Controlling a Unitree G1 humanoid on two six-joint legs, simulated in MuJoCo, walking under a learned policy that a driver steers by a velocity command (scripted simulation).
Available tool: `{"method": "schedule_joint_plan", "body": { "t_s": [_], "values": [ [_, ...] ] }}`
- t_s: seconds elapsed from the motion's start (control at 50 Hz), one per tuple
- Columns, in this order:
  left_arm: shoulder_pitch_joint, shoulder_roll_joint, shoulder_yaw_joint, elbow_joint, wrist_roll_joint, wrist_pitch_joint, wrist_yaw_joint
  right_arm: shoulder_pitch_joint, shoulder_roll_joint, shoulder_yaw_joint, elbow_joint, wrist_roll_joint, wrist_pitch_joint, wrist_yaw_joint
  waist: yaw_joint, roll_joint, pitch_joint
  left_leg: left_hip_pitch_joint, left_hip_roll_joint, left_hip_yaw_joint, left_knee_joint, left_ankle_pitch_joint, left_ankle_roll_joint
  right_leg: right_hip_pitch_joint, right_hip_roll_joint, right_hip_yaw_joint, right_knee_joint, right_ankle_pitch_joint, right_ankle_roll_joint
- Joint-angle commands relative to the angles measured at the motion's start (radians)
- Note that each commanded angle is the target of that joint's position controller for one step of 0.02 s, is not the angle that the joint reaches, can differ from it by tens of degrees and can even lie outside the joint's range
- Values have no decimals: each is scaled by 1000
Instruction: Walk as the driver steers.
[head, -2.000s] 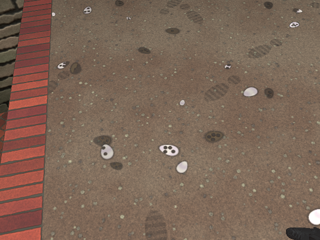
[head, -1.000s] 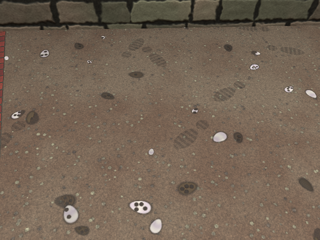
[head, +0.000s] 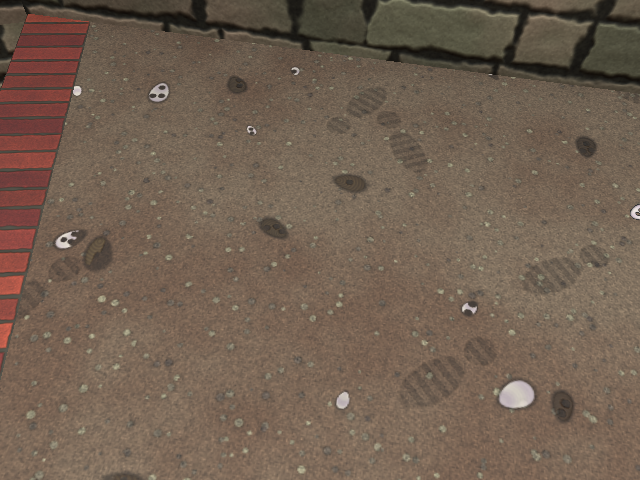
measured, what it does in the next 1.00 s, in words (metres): walks ahead, turning left: right foot, then left foot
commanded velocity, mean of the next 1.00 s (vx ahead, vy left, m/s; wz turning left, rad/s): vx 0.12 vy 0.00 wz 0.42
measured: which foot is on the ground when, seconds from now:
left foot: down 0.00-0.36, up 0.38-0.76, down 0.78-1.00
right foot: up 0.00-0.34, down 0.36-0.80, up 0.82-1.00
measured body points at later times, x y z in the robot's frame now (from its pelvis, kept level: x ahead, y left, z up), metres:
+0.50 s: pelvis +0.06 -0.04 +0.01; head +0.08 -0.05 +0.46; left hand +0.05 +0.27 -0.09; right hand +0.29 -0.27 -0.09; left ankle +0.04 +0.10 -0.66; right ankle +0.07 -0.15 -0.73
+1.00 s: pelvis +0.14 +0.05 +0.01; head +0.17 +0.07 +0.45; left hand +0.10 +0.34 -0.13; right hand +0.40 -0.11 -0.09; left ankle +0.14 +0.16 -0.73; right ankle +0.18 -0.10 -0.70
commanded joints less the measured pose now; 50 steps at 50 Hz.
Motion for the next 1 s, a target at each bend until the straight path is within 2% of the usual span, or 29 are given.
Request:
{"method": "schedule_joint_plan", "body": {
  "t_s": [0.02,0.04,0.06,0.1,0.16,0.28,0.32,0.34,0.36,0.38,0.4,0.42,0.44,0.48,0.52,0.58,0.66,0.72,0.76,0.78,0.8,0.82,0.84,0.86,0.88,0.9,0.92,0.96,1.0],
  "values": [
    [-11,87,17,-80,-22,-21,-11,79,-177,-48,-62,8,-18,-17,-22,93,-247,443,295,-385,-167,638,253,-329,-6,168,302,-51,11],
    [-23,101,23,-77,-11,-15,1,36,-159,-43,-73,22,-13,-24,-9,58,-202,381,265,-355,-186,541,214,-328,-22,165,236,13,18],
    [-26,111,29,-80,-5,-9,7,17,-154,-40,-80,22,-8,-31,9,77,-189,315,237,-332,-202,492,198,-274,-26,163,182,54,24],
    [-8,84,24,-79,-8,-5,9,22,-172,-46,-86,9,2,-37,22,115,-189,271,208,-321,-214,483,195,-216,5,148,83,96,40],
    [-12,68,17,-77,-12,-3,11,32,-195,-55,-94,12,9,-48,11,131,-205,250,194,-333,-214,419,188,-160,23,155,-55,147,59],
    [-21,84,22,-87,-18,-11,-2,6,-192,-52,-111,11,27,-51,-2,189,-176,185,166,-430,-222,191,151,-53,45,170,-240,187,50],
    [18,92,27,-84,-24,-24,-14,-10,-182,-47,-121,19,33,-53,18,191,-187,156,142,-463,-220,-32,127,31,44,157,-372,227,26],
    [57,89,31,-72,-27,-30,-19,-28,-172,-41,-128,22,37,-56,47,186,-175,94,109,-458,-207,-171,99,124,41,137,-486,293,8],
    [107,117,42,-59,-23,-32,-17,-11,-144,-32,-128,20,38,-58,62,141,-168,-19,55,-421,-142,-312,54,250,-27,175,-558,273,-26],
    [178,177,54,-53,-5,-29,-10,28,-68,-13,-125,15,35,-55,57,-52,-198,-172,-55,-267,147,-427,-7,381,-254,399,-627,93,-100],
    [171,253,67,-56,35,-36,-21,-4,-92,-21,-185,27,14,-49,44,-251,-100,-382,-109,-186,310,-390,-13,297,-399,727,-765,-125,-231],
    [91,208,58,-93,35,-52,-19,-14,-169,-37,-181,20,0,-44,24,-196,-39,-406,-25,-209,425,-302,-19,252,-396,705,-778,-181,-251],
    [41,153,46,-107,12,-59,-10,10,-199,-50,-160,18,-1,-38,7,-166,-19,-418,-8,-194,465,-217,-32,250,-342,591,-774,-135,-207],
    [45,119,34,-112,-12,-62,3,40,-164,-47,-135,9,2,-31,15,-130,-23,-418,20,-152,535,-111,-70,280,-279,441,-774,-8,-158],
    [108,110,28,-99,-3,-72,7,20,-119,-36,-143,18,-8,-19,44,-106,-17,-418,39,-116,575,-30,-87,281,-253,326,-791,105,-152],
    [173,105,24,-78,8,-72,3,-29,-73,-19,-174,16,-19,-16,74,-82,9,-388,42,-103,456,16,-114,282,-231,209,-774,385,-185],
    [172,157,34,-70,-11,-54,-9,-70,-30,7,-205,8,-22,0,76,-120,-20,-172,49,-12,180,35,-119,230,-211,90,-713,646,-186],
    [199,185,43,-55,-30,-46,-22,-73,-64,-1,-216,17,-16,10,74,-141,-40,-63,22,17,62,20,-81,249,-245,113,-643,735,-182],
    [170,175,39,-52,-45,-45,-25,14,-85,-14,-188,14,-18,9,10,-123,-77,92,-7,23,-115,132,-28,255,-233,108,-536,805,-145],
    [202,142,28,-39,-40,-51,-29,88,-126,-30,-163,5,-18,0,-20,-73,-129,247,-5,7,-185,257,3,220,-184,67,-415,837,-105],
    [216,89,6,-61,-1,-63,-31,196,-196,-44,-152,-13,-15,-15,-48,47,-266,511,169,-168,-105,657,55,65,-130,18,-217,568,-39],
    [319,-2,-34,-69,27,-68,-43,181,-219,-32,-155,-23,-6,-22,9,278,-386,703,417,-439,-69,878,259,-160,-41,40,37,-113,33],
    [278,78,-9,-49,-4,-54,-42,196,-133,-14,-136,-11,-3,-12,-36,203,-417,589,401,-455,-135,685,281,-151,-60,137,127,-169,47],
    [206,109,-1,-69,-26,-40,-39,133,-105,-1,-135,-7,-8,-6,-27,180,-295,496,338,-363,-161,583,240,-187,-81,135,164,-149,46],
    [182,94,-1,-64,-25,-26,-28,66,-92,4,-134,-7,-13,-4,-7,144,-232,409,291,-309,-182,489,197,-194,-95,133,135,-110,43],
    [177,98,2,-59,-12,-11,-15,14,-91,6,-137,-6,-15,-3,12,135,-181,312,266,-271,-211,421,173,-161,-103,136,85,-62,50],
    [195,93,3,-54,-8,3,-7,-26,-105,1,-134,-11,-15,-4,41,150,-157,210,238,-229,-237,385,160,-83,-99,129,38,-8,56],
    [228,61,-3,-40,-3,12,3,-54,-97,-1,-122,-19,-17,-9,60,163,-154,131,210,-182,-254,344,163,15,-76,104,-61,54,61],
    [213,48,-9,-40,-2,14,5,-58,-83,4,-105,-18,-17,-13,50,167,-161,118,207,-176,-259,269,164,71,-68,98,-169,133,53]
  ]
}}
